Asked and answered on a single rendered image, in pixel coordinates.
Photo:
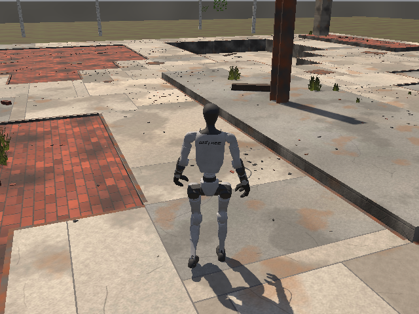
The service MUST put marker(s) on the left robot hand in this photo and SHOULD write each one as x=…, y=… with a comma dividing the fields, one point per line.
x=181, y=177

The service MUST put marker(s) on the left robot forearm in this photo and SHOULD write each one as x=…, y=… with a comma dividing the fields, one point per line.
x=179, y=170

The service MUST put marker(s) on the robot right upper arm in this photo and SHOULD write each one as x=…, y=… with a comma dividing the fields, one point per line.
x=234, y=149

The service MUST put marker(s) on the right robot forearm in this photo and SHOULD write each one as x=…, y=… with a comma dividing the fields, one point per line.
x=242, y=174

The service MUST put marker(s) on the robot left upper arm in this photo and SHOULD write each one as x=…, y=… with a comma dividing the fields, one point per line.
x=186, y=148

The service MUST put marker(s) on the right robot hand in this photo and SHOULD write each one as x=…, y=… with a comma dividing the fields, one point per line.
x=243, y=187

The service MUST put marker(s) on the right robot thigh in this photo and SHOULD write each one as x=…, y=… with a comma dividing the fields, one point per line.
x=225, y=192

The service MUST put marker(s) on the robot right shin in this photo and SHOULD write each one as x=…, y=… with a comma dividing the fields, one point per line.
x=222, y=233

